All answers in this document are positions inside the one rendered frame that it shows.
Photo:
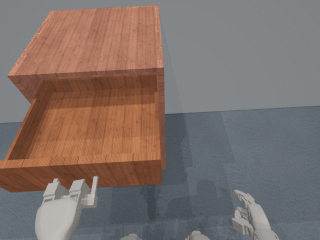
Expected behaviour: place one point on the right robot shin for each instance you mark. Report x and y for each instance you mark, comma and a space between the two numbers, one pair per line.
196, 232

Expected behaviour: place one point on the right robot forearm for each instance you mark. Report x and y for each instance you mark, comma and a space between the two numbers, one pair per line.
264, 234

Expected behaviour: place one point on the handle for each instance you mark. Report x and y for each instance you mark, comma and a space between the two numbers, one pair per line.
88, 200

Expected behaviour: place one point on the robot right hand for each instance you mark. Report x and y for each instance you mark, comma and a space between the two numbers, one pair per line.
247, 221

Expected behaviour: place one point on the drawer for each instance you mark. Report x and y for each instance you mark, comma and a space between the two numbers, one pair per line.
80, 128

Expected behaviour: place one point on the cabinet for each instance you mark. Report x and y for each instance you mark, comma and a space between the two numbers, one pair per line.
95, 42

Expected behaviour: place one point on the robot left hand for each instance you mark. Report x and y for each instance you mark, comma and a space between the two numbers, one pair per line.
57, 219

